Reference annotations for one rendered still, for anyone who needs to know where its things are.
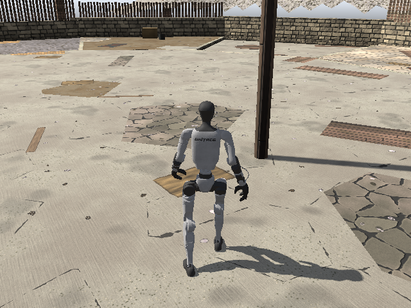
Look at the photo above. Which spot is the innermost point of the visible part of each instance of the right robot hand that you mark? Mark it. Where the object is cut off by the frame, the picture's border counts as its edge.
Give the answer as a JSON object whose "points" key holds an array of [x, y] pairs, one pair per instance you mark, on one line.
{"points": [[245, 191]]}

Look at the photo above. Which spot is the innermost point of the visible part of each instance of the robot left upper arm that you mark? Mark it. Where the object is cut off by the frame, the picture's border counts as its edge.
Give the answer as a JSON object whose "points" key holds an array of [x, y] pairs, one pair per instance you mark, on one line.
{"points": [[182, 145]]}

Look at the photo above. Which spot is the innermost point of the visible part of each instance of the left robot shin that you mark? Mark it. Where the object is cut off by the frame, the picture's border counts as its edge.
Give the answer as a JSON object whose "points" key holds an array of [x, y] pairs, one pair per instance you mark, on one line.
{"points": [[189, 240]]}

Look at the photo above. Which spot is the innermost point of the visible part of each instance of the left robot forearm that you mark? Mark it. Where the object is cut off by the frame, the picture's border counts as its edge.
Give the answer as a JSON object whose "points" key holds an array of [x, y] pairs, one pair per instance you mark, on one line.
{"points": [[176, 165]]}

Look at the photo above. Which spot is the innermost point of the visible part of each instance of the left robot hand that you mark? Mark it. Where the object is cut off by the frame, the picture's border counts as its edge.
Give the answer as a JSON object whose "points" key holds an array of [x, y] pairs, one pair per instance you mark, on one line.
{"points": [[174, 174]]}

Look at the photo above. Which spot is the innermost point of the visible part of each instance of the right robot forearm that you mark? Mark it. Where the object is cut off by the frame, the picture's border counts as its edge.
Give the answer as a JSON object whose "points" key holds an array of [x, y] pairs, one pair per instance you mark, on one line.
{"points": [[238, 173]]}

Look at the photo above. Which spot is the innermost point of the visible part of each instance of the robot right upper arm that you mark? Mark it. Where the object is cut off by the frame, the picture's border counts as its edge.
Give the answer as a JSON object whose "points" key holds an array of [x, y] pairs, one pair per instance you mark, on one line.
{"points": [[229, 146]]}

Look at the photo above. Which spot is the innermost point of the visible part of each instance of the right robot foot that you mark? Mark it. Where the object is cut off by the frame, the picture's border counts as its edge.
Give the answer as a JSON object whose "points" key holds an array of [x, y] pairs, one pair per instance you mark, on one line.
{"points": [[218, 246]]}

